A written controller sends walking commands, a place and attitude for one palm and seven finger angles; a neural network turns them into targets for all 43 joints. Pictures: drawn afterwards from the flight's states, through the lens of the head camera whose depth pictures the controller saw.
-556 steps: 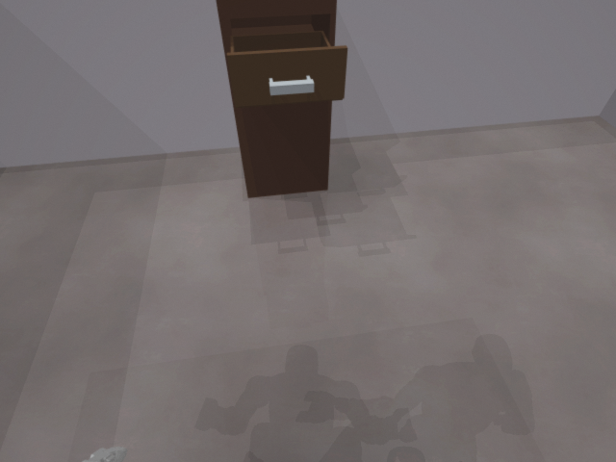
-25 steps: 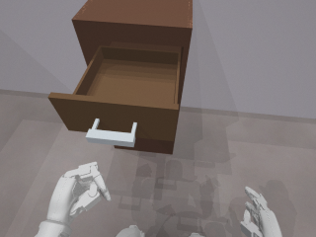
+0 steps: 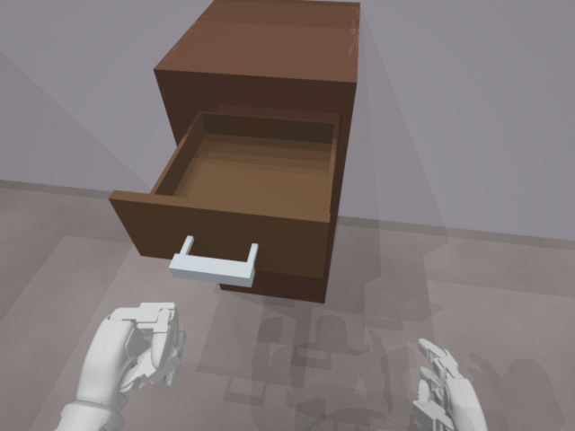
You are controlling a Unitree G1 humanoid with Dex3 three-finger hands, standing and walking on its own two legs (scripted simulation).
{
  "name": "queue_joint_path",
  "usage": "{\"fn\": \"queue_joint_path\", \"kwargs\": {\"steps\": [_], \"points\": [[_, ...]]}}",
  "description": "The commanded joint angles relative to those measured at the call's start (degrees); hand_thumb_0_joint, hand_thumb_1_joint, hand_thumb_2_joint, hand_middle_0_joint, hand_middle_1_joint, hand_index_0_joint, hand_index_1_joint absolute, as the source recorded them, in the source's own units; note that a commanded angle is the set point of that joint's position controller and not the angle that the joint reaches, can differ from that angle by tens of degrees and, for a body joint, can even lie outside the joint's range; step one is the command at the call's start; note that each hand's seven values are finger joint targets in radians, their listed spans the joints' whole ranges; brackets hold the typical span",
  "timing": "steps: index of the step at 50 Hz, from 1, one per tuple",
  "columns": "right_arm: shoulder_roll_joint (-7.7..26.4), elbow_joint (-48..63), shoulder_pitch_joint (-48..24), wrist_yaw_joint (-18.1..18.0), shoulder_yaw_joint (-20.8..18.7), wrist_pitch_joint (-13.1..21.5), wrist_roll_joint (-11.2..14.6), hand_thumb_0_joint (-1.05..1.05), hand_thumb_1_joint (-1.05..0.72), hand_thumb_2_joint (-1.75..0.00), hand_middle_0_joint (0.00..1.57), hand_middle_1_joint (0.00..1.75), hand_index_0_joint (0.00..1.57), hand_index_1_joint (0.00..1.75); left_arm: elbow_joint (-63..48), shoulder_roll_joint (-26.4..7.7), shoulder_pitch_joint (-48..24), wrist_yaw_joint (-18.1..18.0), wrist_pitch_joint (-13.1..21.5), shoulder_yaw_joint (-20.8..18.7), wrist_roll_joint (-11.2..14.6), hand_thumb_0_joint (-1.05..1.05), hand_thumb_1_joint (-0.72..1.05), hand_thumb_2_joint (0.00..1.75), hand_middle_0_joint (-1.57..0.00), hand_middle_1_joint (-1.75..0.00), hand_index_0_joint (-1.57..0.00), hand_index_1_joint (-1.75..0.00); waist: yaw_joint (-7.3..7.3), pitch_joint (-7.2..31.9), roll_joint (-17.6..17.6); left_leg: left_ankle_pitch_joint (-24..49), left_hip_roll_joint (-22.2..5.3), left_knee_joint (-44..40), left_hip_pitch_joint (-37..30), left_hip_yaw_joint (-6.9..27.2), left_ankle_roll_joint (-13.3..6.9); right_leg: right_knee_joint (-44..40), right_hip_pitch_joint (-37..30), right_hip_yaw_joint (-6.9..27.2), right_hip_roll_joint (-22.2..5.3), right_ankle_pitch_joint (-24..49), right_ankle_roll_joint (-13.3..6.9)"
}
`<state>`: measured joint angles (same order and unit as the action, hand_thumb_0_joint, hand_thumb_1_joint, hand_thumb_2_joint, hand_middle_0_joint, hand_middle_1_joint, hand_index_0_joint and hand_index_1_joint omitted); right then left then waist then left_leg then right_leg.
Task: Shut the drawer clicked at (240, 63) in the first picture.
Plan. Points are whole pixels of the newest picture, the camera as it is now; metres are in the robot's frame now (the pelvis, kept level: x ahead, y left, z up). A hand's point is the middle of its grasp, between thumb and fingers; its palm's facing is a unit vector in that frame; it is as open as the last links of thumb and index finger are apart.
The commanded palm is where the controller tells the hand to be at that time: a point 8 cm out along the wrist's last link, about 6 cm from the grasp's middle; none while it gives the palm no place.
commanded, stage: raise the hand and make a fist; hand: left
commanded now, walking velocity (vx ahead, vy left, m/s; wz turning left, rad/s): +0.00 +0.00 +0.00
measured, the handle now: (217, 257) +0.38 +0.15 +0.00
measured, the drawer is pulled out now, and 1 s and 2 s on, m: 0.29 0.29 0.29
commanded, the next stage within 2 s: bring the fist close to the handle in 0.32 s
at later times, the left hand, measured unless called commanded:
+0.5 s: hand (170, 357) +0.19 +0.15 +0.09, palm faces -0.05 -1.00 -0.08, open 3.3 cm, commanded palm +0.17 +0.21 +0.09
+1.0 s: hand (195, 341) +0.23 +0.14 +0.04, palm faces -0.10 -0.99 -0.04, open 3.3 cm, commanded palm +0.21 +0.20 +0.04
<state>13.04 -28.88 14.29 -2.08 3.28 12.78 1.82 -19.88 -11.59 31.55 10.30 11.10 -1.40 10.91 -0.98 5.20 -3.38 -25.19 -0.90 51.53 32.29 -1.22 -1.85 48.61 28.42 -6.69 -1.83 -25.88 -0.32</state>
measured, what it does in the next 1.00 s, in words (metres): stands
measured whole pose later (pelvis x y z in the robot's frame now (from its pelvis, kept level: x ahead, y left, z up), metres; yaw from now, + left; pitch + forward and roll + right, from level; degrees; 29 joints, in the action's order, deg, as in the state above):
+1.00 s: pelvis -0.01 -0.01 -0.01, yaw -1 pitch +10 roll -1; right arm 14.3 -32.6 13.8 -2.0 1.4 14.4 1.0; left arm 1.8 -11.7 18.6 14.4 19.7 -5.4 12.5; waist 1.2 5.3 -2.1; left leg -25.5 -1.4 54.8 39.6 -1.6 -1.0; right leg 53.5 36.7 -6.1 -1.5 -27.0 -1.3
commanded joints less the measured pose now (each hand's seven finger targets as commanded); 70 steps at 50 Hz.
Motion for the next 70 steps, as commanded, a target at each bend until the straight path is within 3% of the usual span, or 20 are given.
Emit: {"fn": "queue_joint_path", "kwargs": {"steps": [1,9,13,16,19,22,25,29,33,34,40,44,49,53,54,55,58,62,66,70], "points": [[6.7,9.1,-5.0,-0.8,-3.7,4.0,0.7,0.0,-0.9,-0.9,0.2,0.3,0.2,0.3,-9.4,-5.1,-0.6,0.7,2.2,-4.6,1.2,0.0,0.9,0.9,-1.4,-1.6,-1.4,-1.6,0.77,5.6,3.9,12.0,-0.1,-10.6,-6.2,3.6,0.6,-8.2,-2.0,1.6,2.0,11.7,-0.6],[6.4,7.3,-5.9,-1.2,-3.9,5.0,0.5,0.0,-0.9,-0.9,0.2,0.3,0.2,0.3,-8.7,-8.1,-2.3,0.0,4.7,-10.4,3.3,0.0,0.9,0.9,-1.4,-1.6,-1.4,-1.6,0.2,4.2,3.7,12.3,0.4,-10.3,-5.2,2.0,0.4,-10.7,-4.1,3.8,1.4,12.0,-0.5],[6.5,6.9,-5.4,-0.7,-4.0,6.5,0.7,0.0,-0.9,-0.9,0.2,0.3,0.2,0.3,-7.7,-6.3,-1.1,2.1,6.3,-8.4,4.0,0.0,0.9,0.9,-1.4,-1.6,-1.4,-1.6,0.71,4.3,0.6,13.6,0.6,-9.8,-6.4,1.5,0.4,-10.8,-4.0,4.1,1.3,14.6,-0.4],[7.1,5.7,-5.0,-1.1,-4.2,6.9,0.8,0.0,-0.9,-0.9,0.2,0.3,0.2,0.3,-4.7,-7.5,-4.0,3.8,6.5,-9.0,4.6,0.0,0.9,0.9,-1.4,-1.6,-1.4,-1.6,1.83,2.7,3.3,12.0,0.8,-9.4,-5.5,1.8,0.3,-12.6,-3.1,5.7,1.1,12.5,0.0],[7.3,5.1,-5.7,-1.4,-4.4,7.2,0.8,0.0,-0.9,-0.9,0.2,0.3,0.2,0.3,-2.5,-9.5,-3.6,4.9,6.6,-11.9,5.0,0.0,0.9,0.9,-1.4,-1.6,-1.4,-1.6,1.06,3.4,5.8,12.1,1.0,-9.4,-4.8,1.8,0.3,-13.6,-4.7,6.8,0.7,12.0,0.2],[7.0,4.9,-5.7,-1.6,-4.4,7.5,0.9,0.0,-0.9,-0.9,0.2,0.3,0.2,0.3,-2.2,-9.0,-4.6,5.7,7.0,-12.5,5.8,0.0,0.9,0.9,-1.4,-1.6,-1.4,-1.6,0.89,4.7,4.0,13.2,1.1,-9.6,-6.0,1.5,0.3,-13.2,-5.3,6.5,0.7,13.8,0.3],[7.3,3.7,-5.4,-1.6,-4.2,7.4,0.7,0.0,-0.9,-0.9,0.2,0.3,0.2,0.3,1.0,-7.8,-8.5,6.0,7.9,-11.5,6.0,0.0,0.9,0.9,-1.4,-1.6,-1.4,-1.6,1.83,2.2,4.0,12.6,1.2,-9.1,-5.2,1.7,0.3,-13.1,-3.3,6.5,0.9,13.4,0.3],[7.8,3.5,-5.3,-1.5,-4.4,7.5,0.4,0.0,-0.9,-0.9,0.2,0.3,0.2,0.3,4.3,-8.3,-9.9,6.8,9.0,-11.4,5.5,0.0,0.9,0.9,-1.4,-1.6,-1.4,-1.6,1.88,4.2,4.7,12.9,1.2,-8.3,-4.6,1.8,0.3,-11.8,-2.8,6.3,1.1,13.7,0.2],[7.7,4.1,-4.7,-1.1,-4.4,7.6,0.3,0.0,-0.9,-0.9,0.2,0.3,0.2,0.3,3.6,-7.3,-12.6,7.4,10.0,-9.2,4.9,0.0,0.9,0.9,-1.4,-1.6,-1.4,-1.6,2.06,7.7,1.4,15.0,1.3,-7.7,-6.0,1.7,0.2,-9.3,-2.3,5.2,1.3,16.8,-0.1],[7.8,3.7,-4.7,-1.1,-4.5,7.3,0.1,0.0,-0.9,-0.9,0.2,0.3,0.2,0.3,4.5,-8.5,-12.7,6.7,10.1,-10.5,4.4,0.0,0.9,0.9,-1.4,-1.6,-1.4,-1.6,2.0,7.7,2.9,15.1,1.1,-7.4,-5.3,1.9,0.2,-8.9,-2.0,5.0,1.5,16.8,-0.1],[7.5,4.5,-4.6,-0.4,-4.7,6.2,-0.3,0.0,-0.9,-0.9,0.2,0.3,0.2,0.3,6.7,-6.0,-11.7,4.7,11.2,-9.1,3.7,0.0,0.9,0.9,-1.4,-1.6,-1.4,-1.6,1.19,8.6,2.5,15.4,1.1,-6.9,-3.7,1.9,0.5,-5.7,-0.2,3.4,1.8,16.5,-0.5],[8.0,4.6,-4.3,-0.3,-4.7,5.2,-0.5,0.0,-0.9,-0.9,0.2,0.3,0.2,0.3,8.9,-5.9,-15.1,3.7,11.6,-7.8,2.7,0.0,0.9,0.9,-1.4,-1.6,-1.4,-1.6,2.4,7.5,4.1,13.4,0.8,-5.5,-1.0,2.2,0.5,-4.4,3.3,3.3,2.0,14.1,-0.3],[8.5,4.7,-4.0,-0.4,-4.7,4.5,-0.6,0.0,-0.9,-0.9,0.2,0.3,0.2,0.3,10.8,-7.4,-20.3,3.4,13.4,-8.7,2.2,0.0,0.9,0.9,-1.4,-1.6,-1.4,-1.6,2.54,9.0,3.0,10.2,0.7,-3.5,1.9,2.4,0.6,-2.3,6.3,3.8,1.9,9.7,-0.6],[8.2,4.8,-3.5,-0.3,-4.8,4.8,-0.7,0.0,-0.9,-0.9,0.2,0.3,0.2,0.3,10.2,-5.6,-24.0,3.3,14.8,-6.9,2.6,0.0,0.9,0.9,-1.4,-1.6,-1.4,-1.6,2.7,14.4,0.4,12.3,0.6,-1.6,0.9,2.7,0.8,0.2,7.4,3.5,1.8,11.6,-0.8],[8.4,4.5,-3.0,-0.3,-4.8,4.5,-0.8,0.0,-0.9,-0.9,0.2,0.3,0.2,0.3,11.7,-6.9,-23.8,2.9,14.7,-8.2,2.3,0.0,0.9,0.9,-1.4,-1.6,-1.4,-1.6,2.73,13.9,2.2,12.6,0.4,-1.3,2.0,3.0,0.7,0.6,7.6,3.5,2.0,11.7,-0.8],[8.4,4.6,-2.9,-0.2,-4.8,4.2,-0.9,0.0,-0.9,-0.9,0.2,0.3,0.2,0.3,12.7,-5.4,-23.5,3.0,14.7,-7.0,2.3,0.0,0.9,0.9,-1.4,-1.6,-1.4,-1.6,2.76,14.4,2.6,12.8,0.4,-0.9,2.5,3.0,0.7,1.2,7.9,3.3,1.9,12.1,-0.8],[8.5,4.5,-3.2,-0.1,-4.8,3.8,-0.8,0.0,-0.9,-0.9,0.2,0.3,0.2,0.3,14.9,-4.7,-27.6,2.9,14.3,-5.4,1.9,0.0,0.9,0.9,-1.4,-1.6,-1.4,-1.6,3.46,14.1,1.7,11.0,0.3,0.2,4.0,3.2,0.8,2.2,10.7,3.4,1.8,10.2,-0.7],[8.9,4.6,-3.1,0.0,-5.0,2.4,-0.8,0.0,-0.9,-0.9,0.2,0.3,0.2,0.3,18.5,-5.6,-31.1,2.4,13.4,-6.4,1.2,0.0,0.9,0.9,-1.4,-1.6,-1.4,-1.6,3.46,14.3,3.1,9.0,0.3,1.2,6.4,3.3,0.8,3.3,12.6,3.6,1.8,8.2,-0.8],[8.5,5.4,-3.1,0.3,-5.1,1.5,-1.1,0.0,-0.9,-0.9,0.2,0.3,0.2,0.3,17.3,-6.7,-30.8,1.4,14.1,-8.1,1.3,0.0,0.9,0.9,-1.4,-1.6,-1.4,-1.6,1.92,19.3,1.4,13.0,0.3,2.4,5.7,3.0,0.8,5.1,10.8,3.9,1.8,12.0,-1.0],[8.5,4.6,-2.6,0.6,-5.0,0.5,-1.4,0.0,-0.9,-0.9,0.2,0.3,0.2,0.3,19.7,-5.9,-33.4,0.7,15.3,-7.6,1.1,0.0,0.9,0.9,-1.4,-1.6,-1.4,-1.6,2.91,19.1,2.6,13.7,0.1,4.3,7.7,3.1,0.8,6.7,12.9,3.8,2.0,12.8,-0.9]]}}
